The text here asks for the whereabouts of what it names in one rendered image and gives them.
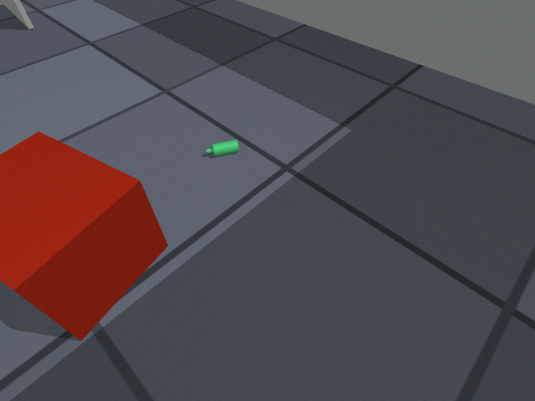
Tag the bottle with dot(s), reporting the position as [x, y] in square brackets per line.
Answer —
[224, 148]

